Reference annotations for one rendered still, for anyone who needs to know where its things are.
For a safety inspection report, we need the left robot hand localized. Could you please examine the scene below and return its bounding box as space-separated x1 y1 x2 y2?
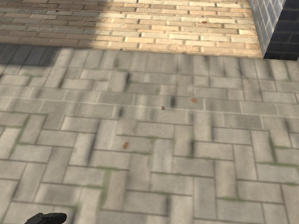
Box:
24 213 67 224

